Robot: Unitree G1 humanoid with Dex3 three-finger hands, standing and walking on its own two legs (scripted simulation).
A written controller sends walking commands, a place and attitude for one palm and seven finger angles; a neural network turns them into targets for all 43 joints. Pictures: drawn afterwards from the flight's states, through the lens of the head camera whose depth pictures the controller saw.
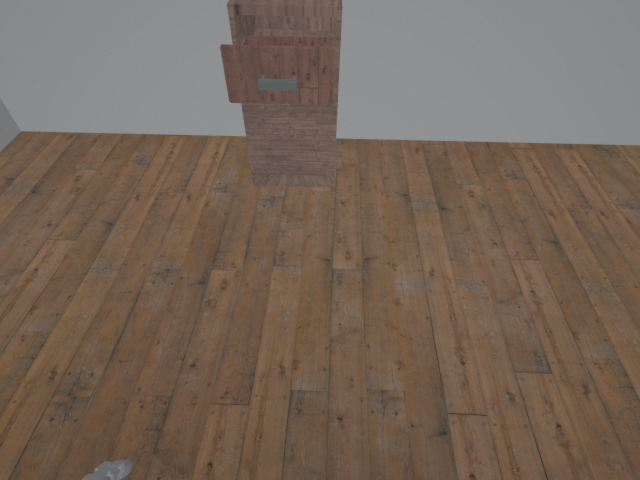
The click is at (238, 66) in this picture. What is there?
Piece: drawer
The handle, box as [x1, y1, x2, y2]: [258, 75, 296, 90]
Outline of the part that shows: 258,80 259,89 296,90 296,76 294,76 293,79 267,79 264,77 264,75 262,75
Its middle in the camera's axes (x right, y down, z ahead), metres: -0.14 -0.50 +1.23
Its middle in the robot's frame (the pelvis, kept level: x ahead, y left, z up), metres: +1.25 +0.19 -0.08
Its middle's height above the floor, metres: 0.69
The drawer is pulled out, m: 0.28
